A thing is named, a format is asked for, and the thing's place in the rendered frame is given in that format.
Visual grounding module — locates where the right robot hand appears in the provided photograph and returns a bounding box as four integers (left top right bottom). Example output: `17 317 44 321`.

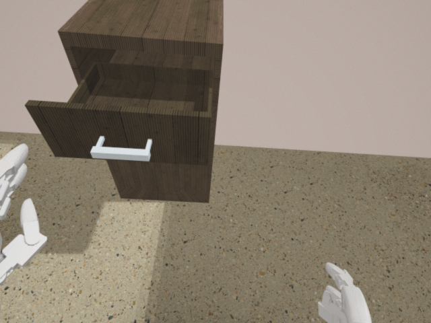
318 262 372 323

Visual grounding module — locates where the cabinet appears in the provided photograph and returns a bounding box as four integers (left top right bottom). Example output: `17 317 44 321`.
58 0 224 203

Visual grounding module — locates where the left robot hand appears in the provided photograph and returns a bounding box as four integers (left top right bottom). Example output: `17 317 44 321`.
0 143 47 285

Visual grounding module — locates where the drawer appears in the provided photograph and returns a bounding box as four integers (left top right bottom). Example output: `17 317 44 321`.
25 62 213 166

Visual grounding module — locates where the handle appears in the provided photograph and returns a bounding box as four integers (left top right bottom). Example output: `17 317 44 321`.
90 136 152 162

